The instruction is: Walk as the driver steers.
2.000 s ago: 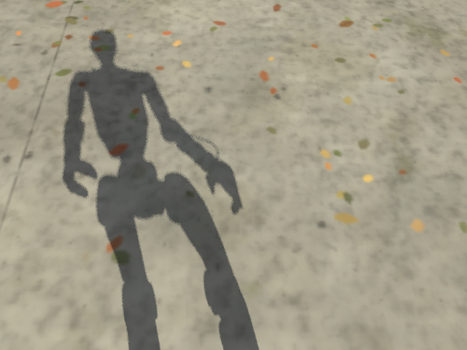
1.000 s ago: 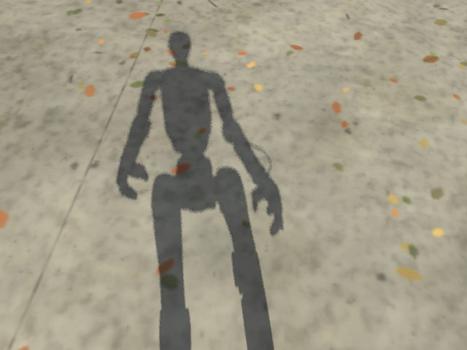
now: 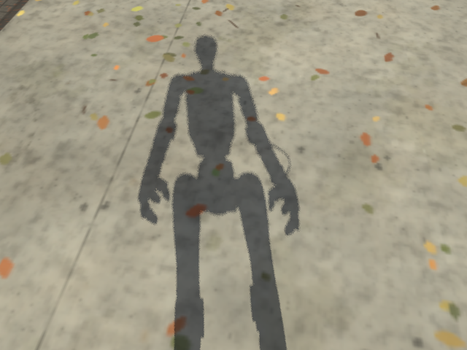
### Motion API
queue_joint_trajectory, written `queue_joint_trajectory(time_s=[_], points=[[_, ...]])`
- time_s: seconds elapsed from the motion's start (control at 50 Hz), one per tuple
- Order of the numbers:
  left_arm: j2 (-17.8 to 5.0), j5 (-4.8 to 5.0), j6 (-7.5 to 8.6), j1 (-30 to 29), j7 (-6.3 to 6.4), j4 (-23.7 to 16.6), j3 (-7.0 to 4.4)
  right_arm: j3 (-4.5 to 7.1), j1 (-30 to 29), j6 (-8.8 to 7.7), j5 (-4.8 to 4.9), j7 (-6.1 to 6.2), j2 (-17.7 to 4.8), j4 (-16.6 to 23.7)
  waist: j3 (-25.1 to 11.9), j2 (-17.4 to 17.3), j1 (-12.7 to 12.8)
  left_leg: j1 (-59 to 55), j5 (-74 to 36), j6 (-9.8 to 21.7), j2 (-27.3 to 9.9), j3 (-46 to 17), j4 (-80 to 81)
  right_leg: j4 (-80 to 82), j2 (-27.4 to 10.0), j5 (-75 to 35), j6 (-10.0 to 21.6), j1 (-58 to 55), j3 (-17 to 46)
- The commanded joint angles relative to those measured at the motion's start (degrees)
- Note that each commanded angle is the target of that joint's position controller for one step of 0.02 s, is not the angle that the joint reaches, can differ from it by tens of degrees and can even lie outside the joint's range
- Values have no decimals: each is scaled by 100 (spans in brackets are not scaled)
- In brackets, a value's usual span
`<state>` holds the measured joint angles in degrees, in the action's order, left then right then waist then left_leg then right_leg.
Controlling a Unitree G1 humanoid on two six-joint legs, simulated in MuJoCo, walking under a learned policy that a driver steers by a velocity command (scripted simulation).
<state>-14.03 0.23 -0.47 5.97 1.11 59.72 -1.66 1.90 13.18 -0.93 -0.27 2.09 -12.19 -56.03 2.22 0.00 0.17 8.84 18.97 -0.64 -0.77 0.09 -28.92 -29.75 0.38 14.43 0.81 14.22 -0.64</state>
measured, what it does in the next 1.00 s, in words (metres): walks ahead: right foot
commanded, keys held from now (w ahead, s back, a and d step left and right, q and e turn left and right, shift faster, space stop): no key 0.32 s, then w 0.68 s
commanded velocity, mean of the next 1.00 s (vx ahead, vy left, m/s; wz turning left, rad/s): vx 0.23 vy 0.00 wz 0.00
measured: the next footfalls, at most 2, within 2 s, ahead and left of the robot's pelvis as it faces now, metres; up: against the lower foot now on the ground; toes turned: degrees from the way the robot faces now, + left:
right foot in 1.00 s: +0.40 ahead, -0.12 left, +0.00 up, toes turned -2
left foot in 1.54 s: +0.71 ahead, +0.13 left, +0.00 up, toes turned -3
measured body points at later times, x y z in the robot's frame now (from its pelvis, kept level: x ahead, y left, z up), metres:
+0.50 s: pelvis +0.02 +0.00 -0.01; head +0.02 +0.00 +0.44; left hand +0.06 +0.26 -0.15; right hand +0.03 -0.25 -0.16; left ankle -0.04 +0.12 -0.73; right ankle +0.01 -0.11 -0.73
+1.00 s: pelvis +0.22 -0.01 -0.02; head +0.26 -0.01 +0.43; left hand +0.47 +0.21 -0.11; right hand +0.09 -0.26 -0.15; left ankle -0.01 +0.12 -0.73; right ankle +0.36 -0.11 -0.74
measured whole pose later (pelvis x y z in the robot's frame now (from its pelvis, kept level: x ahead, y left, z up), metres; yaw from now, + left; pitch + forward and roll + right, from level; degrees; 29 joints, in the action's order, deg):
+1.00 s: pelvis +0.22 -0.01 -0.02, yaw +1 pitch +2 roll +0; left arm -13.3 1.9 5.3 -6.6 -2.6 49.3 -2.1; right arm 2.5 30.8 -4.1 0.3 1.2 -12.0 -62.7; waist 2.5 0.1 -4.2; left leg -11.2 27.6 -1.0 -2.5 1.1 -17.1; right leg -30.6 0.5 2.7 6.0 29.9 -4.0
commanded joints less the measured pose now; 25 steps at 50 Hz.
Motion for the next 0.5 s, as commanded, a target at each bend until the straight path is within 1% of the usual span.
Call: queue_joint_trajectory(time_s=[0.02,0.32,0.34,0.36,0.38,0.4,0.42,0.44,0.46,0.48,0.5], points=[[-603,5,22,-25,36,-124,-105,123,242,-21,-1,20,-640,78,-327,-19,1,232,-1736,110,-189,-155,434,258,-259,-1775,243,-547,254],[-538,-3,1,-12,70,140,-114,63,294,17,-12,66,-554,-300,-126,-29,0,317,-1071,66,-124,-48,603,440,-235,-1237,214,-468,263],[-494,1,-5,100,70,209,-107,57,428,24,-2,70,-508,-383,-241,-16,-9,279,-456,88,-58,26,616,460,-168,-541,229,-498,205],[-549,41,-17,164,75,240,-136,72,454,35,33,78,-536,-407,-136,-13,6,418,420,168,21,82,538,440,-82,634,283,-373,163],[-614,68,-14,213,78,244,-167,87,394,33,54,90,-581,-363,61,-11,29,656,1242,273,36,57,463,461,-72,1770,360,-128,212],[-641,74,18,227,78,215,-180,89,339,7,67,102,-588,-301,318,52,42,915,1807,360,13,-1,397,566,-165,2496,451,144,382],[-651,86,84,267,68,187,-187,80,343,-52,88,102,-547,-256,515,160,45,1147,2000,425,-15,-48,283,692,-321,2863,561,274,635],[-681,115,168,423,49,197,-204,64,342,-137,107,84,-471,-227,603,294,94,1369,1901,457,-33,-67,71,827,-534,3018,695,205,974],[-755,138,248,654,25,237,-236,48,296,-226,116,52,-381,-188,585,467,162,1579,1614,454,-5,5,-255,1024,-822,3123,870,11,1442],[-865,147,308,876,1,278,-275,32,236,-303,124,11,-277,-139,488,715,198,1718,1189,438,77,163,-675,1331,-1195,3260,1096,-204,2076],[-951,138,347,1004,-13,286,-301,30,196,-357,145,-31,-228,-98,385,906,191,1694,875,476,111,206,-980,1635,-1525,3342,1323,-258,2674]])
